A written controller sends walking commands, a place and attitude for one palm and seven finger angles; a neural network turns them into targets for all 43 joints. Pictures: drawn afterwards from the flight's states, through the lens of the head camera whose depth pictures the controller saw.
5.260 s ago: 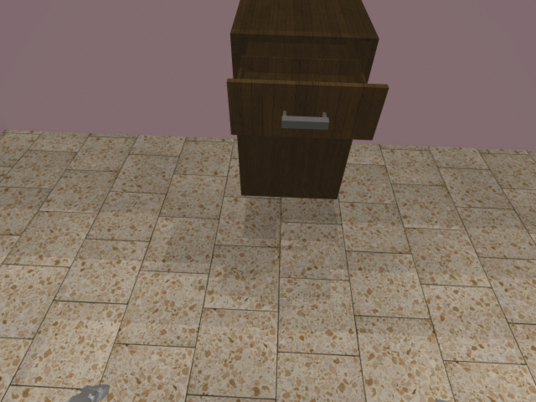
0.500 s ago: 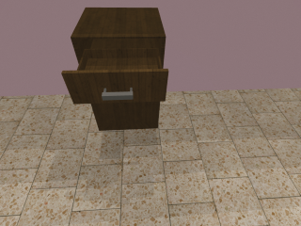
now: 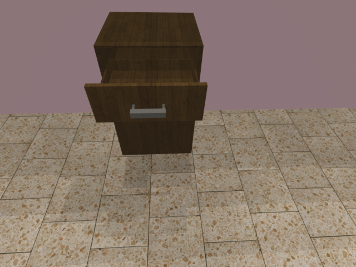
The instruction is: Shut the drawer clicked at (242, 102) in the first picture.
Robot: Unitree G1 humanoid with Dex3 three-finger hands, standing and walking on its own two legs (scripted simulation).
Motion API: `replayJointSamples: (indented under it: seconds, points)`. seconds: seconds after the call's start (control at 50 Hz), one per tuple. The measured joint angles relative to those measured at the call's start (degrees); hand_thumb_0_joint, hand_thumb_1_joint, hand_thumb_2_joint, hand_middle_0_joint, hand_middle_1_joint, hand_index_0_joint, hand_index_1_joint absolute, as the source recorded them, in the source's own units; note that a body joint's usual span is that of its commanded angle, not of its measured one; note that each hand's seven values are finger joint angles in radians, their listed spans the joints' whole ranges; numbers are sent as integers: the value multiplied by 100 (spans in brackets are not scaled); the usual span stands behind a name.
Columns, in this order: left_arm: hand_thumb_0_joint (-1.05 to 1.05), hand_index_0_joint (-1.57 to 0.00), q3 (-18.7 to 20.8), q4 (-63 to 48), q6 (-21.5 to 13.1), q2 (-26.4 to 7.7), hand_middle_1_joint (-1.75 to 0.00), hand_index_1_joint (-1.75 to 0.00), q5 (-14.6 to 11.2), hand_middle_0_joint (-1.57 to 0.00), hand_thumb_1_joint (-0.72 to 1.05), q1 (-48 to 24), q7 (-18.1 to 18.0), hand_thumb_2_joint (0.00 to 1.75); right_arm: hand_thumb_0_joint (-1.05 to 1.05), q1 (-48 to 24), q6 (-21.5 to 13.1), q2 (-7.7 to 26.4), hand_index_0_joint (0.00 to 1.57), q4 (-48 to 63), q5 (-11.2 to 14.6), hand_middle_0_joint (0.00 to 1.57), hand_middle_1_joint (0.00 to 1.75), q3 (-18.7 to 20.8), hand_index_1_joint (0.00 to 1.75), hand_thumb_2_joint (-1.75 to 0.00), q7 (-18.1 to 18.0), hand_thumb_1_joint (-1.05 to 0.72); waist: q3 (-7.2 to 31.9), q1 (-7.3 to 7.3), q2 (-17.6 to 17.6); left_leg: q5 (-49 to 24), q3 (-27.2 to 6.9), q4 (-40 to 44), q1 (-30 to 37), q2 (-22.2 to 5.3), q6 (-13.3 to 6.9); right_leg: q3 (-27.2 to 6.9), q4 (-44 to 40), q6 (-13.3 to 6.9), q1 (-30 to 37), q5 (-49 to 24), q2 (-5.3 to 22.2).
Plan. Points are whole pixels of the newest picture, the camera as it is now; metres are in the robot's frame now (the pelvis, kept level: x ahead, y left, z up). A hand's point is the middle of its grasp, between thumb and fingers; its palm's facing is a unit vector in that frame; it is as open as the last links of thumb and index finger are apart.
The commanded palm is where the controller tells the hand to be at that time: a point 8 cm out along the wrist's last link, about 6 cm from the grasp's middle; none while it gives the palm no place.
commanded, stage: shuffle to correct the standing spot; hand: left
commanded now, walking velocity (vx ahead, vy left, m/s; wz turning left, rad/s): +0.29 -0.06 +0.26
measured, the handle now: (148, 109) +0.67 +0.15 -0.07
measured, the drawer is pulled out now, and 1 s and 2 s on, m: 0.30 0.30 0.30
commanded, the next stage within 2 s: come to a stop and stand still in 1.44 s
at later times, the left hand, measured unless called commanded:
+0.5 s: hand out of the picture +0.10 +0.17 -0.17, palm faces +0.07 -0.98 -0.17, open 7.3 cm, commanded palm none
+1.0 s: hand (147, 224) +0.28 +0.11 -0.17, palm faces +0.13 -0.97 -0.19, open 7.2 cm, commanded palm none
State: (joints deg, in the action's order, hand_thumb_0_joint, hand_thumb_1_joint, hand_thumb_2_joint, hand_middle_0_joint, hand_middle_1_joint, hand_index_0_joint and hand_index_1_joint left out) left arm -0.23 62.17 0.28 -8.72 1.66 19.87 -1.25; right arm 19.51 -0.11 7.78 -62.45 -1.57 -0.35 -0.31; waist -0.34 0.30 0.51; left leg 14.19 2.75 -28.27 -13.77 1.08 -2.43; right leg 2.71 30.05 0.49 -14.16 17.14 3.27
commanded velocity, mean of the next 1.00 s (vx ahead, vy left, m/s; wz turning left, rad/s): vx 0.28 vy -0.07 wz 0.05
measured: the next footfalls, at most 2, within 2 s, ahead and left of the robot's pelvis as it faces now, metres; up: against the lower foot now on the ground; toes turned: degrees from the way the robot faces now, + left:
right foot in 0.70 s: +0.32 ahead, -0.14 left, +0.00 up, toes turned -3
left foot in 1.10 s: +0.36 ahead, +0.04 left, +0.00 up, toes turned +13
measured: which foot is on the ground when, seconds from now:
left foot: down 0.00-0.68, up 0.70-1.00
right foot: down 0.00-0.26, up 0.28-0.68, down 0.70-1.00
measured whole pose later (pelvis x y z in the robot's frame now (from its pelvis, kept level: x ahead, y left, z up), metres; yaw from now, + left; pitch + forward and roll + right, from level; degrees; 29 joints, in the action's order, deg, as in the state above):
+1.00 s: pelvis +0.25 -0.08 +0.00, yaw +5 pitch +0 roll +0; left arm 2.5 59.1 -2.6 -10.4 1.4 15.6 -0.6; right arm 13.8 -1.1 9.7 -58.0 -2.0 2.5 0.4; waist -0.2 0.4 1.1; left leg 17.4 5.9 -45.9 -26.3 -5.5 0.1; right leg 9.4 21.8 -5.5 -11.6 10.3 -2.1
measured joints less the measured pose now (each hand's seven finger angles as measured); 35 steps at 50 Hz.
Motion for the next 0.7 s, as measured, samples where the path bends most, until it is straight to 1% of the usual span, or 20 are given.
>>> replayJointSamples:
  seconds: [0.06, 0.1, 0.14, 0.16, 0.2, 0.24, 0.26, 0.28, 0.32, 0.36, 0.38, 0.42, 0.46, 0.5, 0.54, 0.6, 0.66, 0.68, 0.7]
  points:
    - [0, -20, 42, -17, -25, 50, -30, -30, 19, -20, 91, 136, 41, 90, 1, 52, 38, 17, 20, 5, -14, 20, 30, 44, 30, -90, 17, -91, 57, -10, -8, 318, -97, -194, -85, -12, -20, 37, 116, -74, -19, 288, -49]
    - [0, -20, 79, -41, -69, 74, -30, -30, 11, -20, 91, 218, 60, 90, 1, 73, 38, 32, 20, 35, -18, 20, 30, 74, 30, -90, 23, -91, 57, -27, -1, 539, -174, -396, -177, -5, -42, 76, 180, -106, -36, 282, -65]
    - [0, -20, 117, -56, -126, 88, -30, -30, -5, -20, 91, 302, 62, 90, 1, 87, 25, 49, 20, 74, -24, 20, 30, 98, 30, -90, 33, -91, 41, -52, 22, 793, -222, -699, -306, -6, -100, 138, 237, -102, -41, 120, -61]
    - [0, -20, 138, -51, -154, 93, -30, -30, -12, -20, 91, 344, 53, 90, 1, 86, 19, 57, 20, 86, -25, 20, 30, 112, 30, -90, 39, -91, 27, -58, 33, 855, -196, -904, -381, -29, -127, 192, 274, -90, -22, 49, -53]
    - [0, -20, 168, -7, -185, 104, -30, -30, -14, -20, 91, 433, 31, 90, 1, 77, 3, 78, 20, 90, -21, 20, 30, 140, 30, -90, 57, -91, 28, -66, 37, 900, -104, -1197, -488, -89, -165, 327, 335, -41, 76, 178, -45]
    - [0, -20, 176, 44, -176, 90, -30, -30, -8, -20, 91, 538, 18, 90, 1, 63, -48, 86, 20, 121, -14, 20, 30, 149, 30, -90, 77, -91, 58, -72, 92, 754, 10, -948, -400, -110, -162, 411, 439, -6, 153, 376, -11]
    - [0, -20, 180, 82, -151, 73, -30, -30, -7, -20, 91, 577, 18, 90, 1, 40, -100, 70, 20, 139, -19, 20, 30, 149, 30, -90, 74, -91, 59, -78, 176, 544, 55, -907, -350, -75, -135, 387, 586, -31, 141, 508, 43]
    - [0, -20, 182, 136, -108, 69, -30, -30, -11, -20, 91, 600, 26, 90, 1, 23, -172, 53, 20, 166, -36, 20, 30, 152, 30, -90, 58, -91, 75, -76, 241, 532, 107, -930, -315, -44, -115, 327, 924, -75, 30, 694, 68]
    - [0, -20, 175, 212, -21, 76, -30, -30, 20, -20, 91, 564, 64, 90, 1, 24, -310, 15, 20, 241, -55, 20, 30, 143, 30, -90, -4, -91, 83, -40, 285, 607, 203, -785, -135, -24, -111, 166, 2024, -175, -414, 908, 5]
    - [1, -20, 187, 198, -12, 68, -30, -30, 34, -20, 91, 420, 117, 90, 1, 77, -408, -41, 20, 271, -43, 20, 30, 123, 30, -90, -53, -91, 70, 14, 275, 538, 230, -433, 89, -4, -122, 130, 2897, -217, -921, 713, -21]
    - [1, -20, 195, 154, -28, 55, -30, -30, 34, -20, 91, 314, 142, 90, 1, 110, -442, -74, 20, 263, -38, 20, 30, 106, 30, -90, -67, -91, 42, 27, 265, 456, 227, -228, 209, 2, -109, 135, 3137, -207, -1148, 556, -10]
    - [1, -20, 212, 17, -62, 30, -30, -30, 27, -20, 91, 66, 179, 90, 0, 185, -492, -139, 20, 214, -28, 20, 30, 61, 30, -90, -85, -91, -27, 28, 242, 300, 221, 186, 451, 10, -92, 140, 3335, -162, -1553, 222, 39]
    - [1, -20, 227, -107, -50, -11, -30, -30, 53, -20, 92, -195, 156, 90, 0, 270, -516, -196, 20, 145, -19, 20, 30, 25, 30, -90, -94, -91, -93, 24, 206, 184, 219, 541, 680, 2, -57, 132, 3261, -115, -1868, -78, 88]
    - [3, -20, 277, -185, -12, -138, -30, -30, 35, -20, 95, -400, 152, 90, 0, 354, -515, -244, 20, 78, -20, 20, 30, 2, 30, -90, -94, -91, -151, 47, 172, 134, 225, 803, 883, -21, 1, 142, 2917, -83, -2054, -331, 136]
    - [3, -20, 305, -278, -11, -225, -30, -30, -5, -20, 96, -607, 189, 90, 0, 426, -495, -257, 20, 18, -36, 20, 30, -2, 30, -90, -92, -91, -227, 90, 115, 151, 225, 951, 1053, -50, 68, 166, 2340, -89, -2084, -485, 167]
    - [3, -19, 326, -415, -26, -267, -30, -30, -43, -20, 95, -907, 225, 90, 1, 507, -437, -212, 20, -67, -64, 20, 30, 24, 30, -90, -75, -90, -328, 184, 9, 292, 240, 1006, 1254, -102, 181, 210, 1429, -146, -1929, -608, 152]
    - [2, -19, 333, -554, -106, -248, -30, -30, -58, -20, 94, -1128, 246, 90, 1, 598, -350, -116, 20, -152, -75, 20, 30, 69, 30, -90, -47, -90, -371, 277, -118, 637, 213, 728, 1349, -216, 324, 279, 619, -220, -1466, -657, 42]
    - [2, -19, 324, -619, -180, -263, -30, -30, -50, -20, 93, -1160, 250, 90, 1, 664, -329, -99, 20, -178, -63, 20, 30, 78, 30, -90, -30, -90, -352, 283, -117, 860, 178, 395, 1277, -252, 335, 281, 348, -258, -1207, -658, 7]
    - [1, -19, 326, -689, -278, -302, -30, -30, -31, -20, 93, -1188, 239, 90, 1, 723, -301, -111, 20, -199, -35, 20, 30, 80, 30, -90, -8, -90, -320, 263, -27, 1125, 198, -271, 1028, -249, 258, 247, 214, -342, -1084, -957, 49]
